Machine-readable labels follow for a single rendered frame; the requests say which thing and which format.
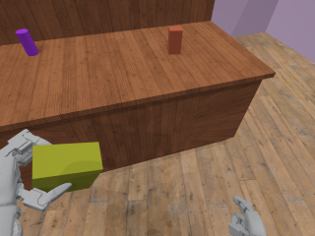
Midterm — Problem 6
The table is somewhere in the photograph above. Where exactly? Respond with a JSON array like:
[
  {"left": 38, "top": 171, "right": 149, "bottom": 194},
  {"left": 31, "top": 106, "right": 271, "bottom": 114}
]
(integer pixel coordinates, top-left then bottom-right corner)
[{"left": 0, "top": 0, "right": 276, "bottom": 191}]

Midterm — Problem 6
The robot right hand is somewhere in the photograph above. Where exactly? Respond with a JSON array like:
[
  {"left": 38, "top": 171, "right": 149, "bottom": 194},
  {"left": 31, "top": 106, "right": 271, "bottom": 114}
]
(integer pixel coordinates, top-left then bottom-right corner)
[{"left": 228, "top": 195, "right": 267, "bottom": 236}]

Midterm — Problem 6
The robot left hand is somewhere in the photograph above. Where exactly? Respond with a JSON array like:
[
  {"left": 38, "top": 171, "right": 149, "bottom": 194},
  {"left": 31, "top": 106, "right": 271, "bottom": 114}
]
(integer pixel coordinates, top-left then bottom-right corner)
[{"left": 0, "top": 129, "right": 72, "bottom": 212}]

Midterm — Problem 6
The sponge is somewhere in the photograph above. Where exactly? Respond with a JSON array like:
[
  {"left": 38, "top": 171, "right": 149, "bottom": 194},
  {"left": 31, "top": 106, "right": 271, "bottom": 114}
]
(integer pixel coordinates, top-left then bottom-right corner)
[{"left": 31, "top": 142, "right": 103, "bottom": 193}]

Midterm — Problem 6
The robot left forearm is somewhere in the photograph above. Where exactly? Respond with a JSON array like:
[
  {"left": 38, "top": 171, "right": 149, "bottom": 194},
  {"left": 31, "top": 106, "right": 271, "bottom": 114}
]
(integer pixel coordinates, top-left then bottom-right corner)
[{"left": 0, "top": 205, "right": 24, "bottom": 236}]

